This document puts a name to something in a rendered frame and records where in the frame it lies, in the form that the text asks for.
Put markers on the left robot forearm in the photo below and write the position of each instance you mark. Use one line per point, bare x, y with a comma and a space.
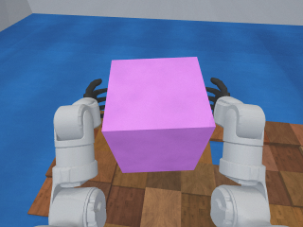
74, 140

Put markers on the robot right hand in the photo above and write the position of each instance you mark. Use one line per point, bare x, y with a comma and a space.
218, 93

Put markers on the carton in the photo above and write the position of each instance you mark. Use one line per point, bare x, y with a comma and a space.
157, 114

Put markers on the right robot forearm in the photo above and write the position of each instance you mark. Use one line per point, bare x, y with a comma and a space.
243, 137

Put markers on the robot left hand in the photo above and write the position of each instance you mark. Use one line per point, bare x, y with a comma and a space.
89, 92

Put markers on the robot right upper arm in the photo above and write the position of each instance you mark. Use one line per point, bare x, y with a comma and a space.
239, 206

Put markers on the robot left upper arm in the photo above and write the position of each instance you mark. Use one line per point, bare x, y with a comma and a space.
78, 207

